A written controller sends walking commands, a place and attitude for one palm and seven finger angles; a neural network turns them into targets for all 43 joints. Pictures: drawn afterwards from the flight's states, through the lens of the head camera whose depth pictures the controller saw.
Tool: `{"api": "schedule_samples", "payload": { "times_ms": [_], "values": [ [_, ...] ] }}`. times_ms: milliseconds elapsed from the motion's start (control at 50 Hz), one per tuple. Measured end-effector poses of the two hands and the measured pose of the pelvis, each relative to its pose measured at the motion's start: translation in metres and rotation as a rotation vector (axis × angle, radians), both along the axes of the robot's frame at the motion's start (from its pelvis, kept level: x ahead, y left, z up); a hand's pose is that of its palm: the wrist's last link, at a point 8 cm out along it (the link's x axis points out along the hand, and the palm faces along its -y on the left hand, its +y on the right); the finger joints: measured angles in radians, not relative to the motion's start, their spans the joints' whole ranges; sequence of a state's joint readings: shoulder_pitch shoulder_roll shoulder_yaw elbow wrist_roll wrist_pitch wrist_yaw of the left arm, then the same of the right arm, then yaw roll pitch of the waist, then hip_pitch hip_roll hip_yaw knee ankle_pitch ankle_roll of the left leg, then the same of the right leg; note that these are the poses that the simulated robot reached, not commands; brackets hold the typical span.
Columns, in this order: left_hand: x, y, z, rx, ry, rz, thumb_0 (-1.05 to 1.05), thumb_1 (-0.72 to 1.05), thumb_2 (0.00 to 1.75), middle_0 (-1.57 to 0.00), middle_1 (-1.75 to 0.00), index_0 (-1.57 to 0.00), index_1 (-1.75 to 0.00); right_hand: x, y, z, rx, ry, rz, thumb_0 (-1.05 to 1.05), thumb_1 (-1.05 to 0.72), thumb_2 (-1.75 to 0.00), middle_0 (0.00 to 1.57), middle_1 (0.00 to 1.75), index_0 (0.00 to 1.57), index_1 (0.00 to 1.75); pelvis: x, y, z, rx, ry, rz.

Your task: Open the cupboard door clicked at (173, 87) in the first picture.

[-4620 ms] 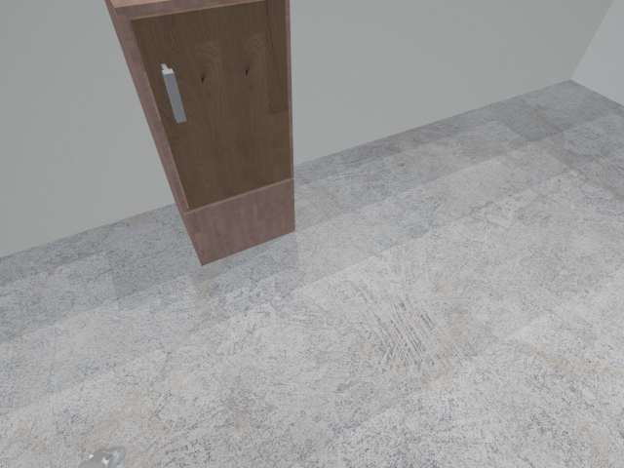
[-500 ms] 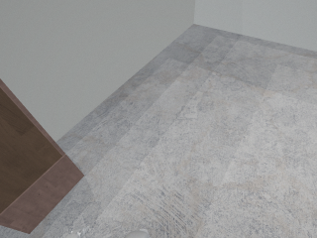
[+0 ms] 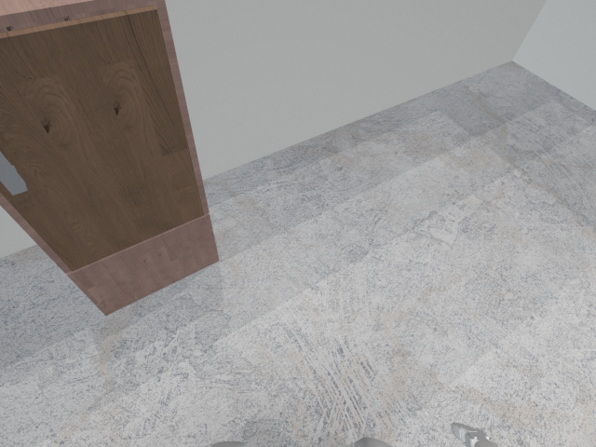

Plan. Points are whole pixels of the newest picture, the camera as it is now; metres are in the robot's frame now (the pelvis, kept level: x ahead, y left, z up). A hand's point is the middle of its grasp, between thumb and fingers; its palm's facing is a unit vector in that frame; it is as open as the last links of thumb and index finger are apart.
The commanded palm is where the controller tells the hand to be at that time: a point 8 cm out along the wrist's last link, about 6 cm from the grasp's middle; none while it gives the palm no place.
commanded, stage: turn to face it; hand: left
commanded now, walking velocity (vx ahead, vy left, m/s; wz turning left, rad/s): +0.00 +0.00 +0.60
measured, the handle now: out of the picture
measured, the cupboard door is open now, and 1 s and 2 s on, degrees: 0 0 0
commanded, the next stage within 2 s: take the last steps up to it in 1.00 s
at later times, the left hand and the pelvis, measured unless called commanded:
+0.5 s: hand out of the picture +0.07 +0.18 -0.12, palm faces +0.28 -0.91 -0.29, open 7.4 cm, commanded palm none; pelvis +0.00 -0.04 +0.01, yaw +18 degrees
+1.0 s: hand out of the picture -0.12 +0.22 -0.17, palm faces +0.55 -0.80 -0.24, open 7.4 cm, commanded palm none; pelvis -0.03 +0.02 +0.01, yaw +31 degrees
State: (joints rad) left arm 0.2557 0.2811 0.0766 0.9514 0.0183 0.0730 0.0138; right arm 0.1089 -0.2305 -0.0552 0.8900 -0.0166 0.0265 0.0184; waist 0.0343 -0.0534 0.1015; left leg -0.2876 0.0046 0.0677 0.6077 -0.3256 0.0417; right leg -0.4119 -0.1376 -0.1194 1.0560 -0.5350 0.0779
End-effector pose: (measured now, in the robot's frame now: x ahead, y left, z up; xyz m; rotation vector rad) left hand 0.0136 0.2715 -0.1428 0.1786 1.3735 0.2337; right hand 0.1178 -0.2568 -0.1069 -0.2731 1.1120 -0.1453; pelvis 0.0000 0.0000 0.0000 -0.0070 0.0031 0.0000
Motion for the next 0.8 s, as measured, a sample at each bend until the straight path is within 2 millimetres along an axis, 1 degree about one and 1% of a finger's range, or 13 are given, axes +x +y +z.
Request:
{"api": "schedule_samples", "payload": {
  "times_ms": [100,200,300,340,380,420,500,560,600,660,700,760,800],
  "values": [
    [0.019,0.011,0.015,0.007,-0.093,0.028,0.01,0.91,0.9,-0.2,-0.3,-0.2,-0.3,0.0,0.014,0.005,0.001,0.025,0.038,0.0,-0.91,-0.89,0.2,0.29,0.2,0.3,0.0,0.006,0.01,-0.017,0.001,0.059],
    [0.043,0.007,0.027,0.022,-0.189,0.044,0.01,0.91,0.9,-0.19,-0.3,-0.2,-0.3,-0.007,0.016,0.0,0.022,0.065,0.061,0.01,-0.91,-0.89,0.2,0.3,0.2,0.3,0.0,0.002,0.012,-0.014,0.005,0.117],
    [0.063,-0.009,0.036,0.04,-0.265,0.052,0.01,0.91,0.9,-0.19,-0.3,-0.2,-0.3,-0.016,0.003,-0.013,0.045,0.113,0.072,0.01,-0.9,-0.89,0.2,0.3,0.2,0.3,0.001,-0.013,0.009,-0.003,0.012,0.178],
    [0.067,-0.019,0.04,0.052,-0.295,0.059,0.01,0.91,0.9,-0.2,-0.3,-0.2,-0.3,-0.018,-0.005,-0.022,0.055,0.134,0.079,0.01,-0.9,-0.89,0.21,0.3,0.2,0.3,0.002,-0.021,0.006,0.004,0.015,0.203],
    [0.066,-0.028,0.042,0.072,-0.324,0.067,0.01,0.91,0.9,-0.2,-0.3,-0.2,-0.3,-0.017,-0.014,-0.032,0.067,0.147,0.087,0.01,-0.9,-0.89,0.2,0.3,0.2,0.3,0.003,-0.03,0.001,0.012,0.017,0.227],
    [0.058,-0.037,0.046,0.081,-0.327,0.078,0.01,0.91,0.9,-0.2,-0.3,-0.2,-0.3,-0.014,-0.021,-0.036,0.068,0.161,0.101,0.01,-0.91,-0.89,0.2,0.3,0.2,0.3,0.002,-0.034,0.002,0.011,0.008,0.259],
    [0.031,-0.047,0.053,0.086,-0.303,0.145,0.01,0.91,0.9,-0.2,-0.3,-0.2,-0.3,-0.003,-0.026,-0.032,0.068,0.179,0.151,0.01,-0.91,-0.89,0.2,0.29,0.2,0.3,0.004,-0.039,0.009,0.031,-0.008,0.321],
    [0.008,-0.052,0.051,0.083,-0.275,0.199,0.01,0.91,0.9,-0.2,-0.3,-0.2,-0.3,0.007,-0.024,-0.029,0.063,0.185,0.195,0.01,-0.91,-0.89,0.2,0.29,0.2,0.3,0.004,-0.04,0.011,0.038,-0.015,0.365],
    [-0.01,-0.053,0.047,0.077,-0.254,0.239,0.01,0.9,0.9,-0.2,-0.3,-0.2,-0.3,0.015,-0.019,-0.027,0.054,0.189,0.229,0.01,-0.91,-0.89,0.2,0.29,0.2,0.3,0.003,-0.039,0.011,0.041,-0.019,0.394],
    [-0.04,-0.053,0.038,0.063,-0.213,0.302,0.01,0.9,0.9,-0.2,-0.3,-0.2,-0.3,0.03,-0.005,-0.024,0.037,0.187,0.289,0.01,-0.91,-0.89,0.2,0.29,0.19,0.3,0.0,-0.034,0.01,0.04,-0.02,0.433],
    [-0.063,-0.051,0.031,0.05,-0.178,0.344,0.01,0.9,0.9,-0.2,-0.3,-0.2,-0.3,0.042,0.01,-0.021,0.025,0.172,0.333,0.01,-0.91,-0.89,0.2,0.29,0.19,0.3,-0.004,-0.029,0.008,0.036,-0.019,0.453],
    [-0.101,-0.045,0.016,0.028,-0.121,0.411,0.01,0.9,0.9,-0.2,-0.3,-0.2,-0.3,0.062,0.038,-0.017,0.007,0.127,0.404,0.01,-0.91,-0.89,0.2,0.29,0.19,0.3,-0.01,-0.016,0.003,0.022,-0.017,0.486],
    [-0.125,-0.038,0.002,0.011,-0.086,0.455,0.01,0.9,0.9,-0.2,-0.3,-0.2,-0.3,0.073,0.059,-0.016,-0.007,0.082,0.45,0.01,-0.91,-0.89,0.2,0.29,0.19,0.3,-0.014,-0.005,-0.006,0.006,-0.014,0.504]
  ]
}}
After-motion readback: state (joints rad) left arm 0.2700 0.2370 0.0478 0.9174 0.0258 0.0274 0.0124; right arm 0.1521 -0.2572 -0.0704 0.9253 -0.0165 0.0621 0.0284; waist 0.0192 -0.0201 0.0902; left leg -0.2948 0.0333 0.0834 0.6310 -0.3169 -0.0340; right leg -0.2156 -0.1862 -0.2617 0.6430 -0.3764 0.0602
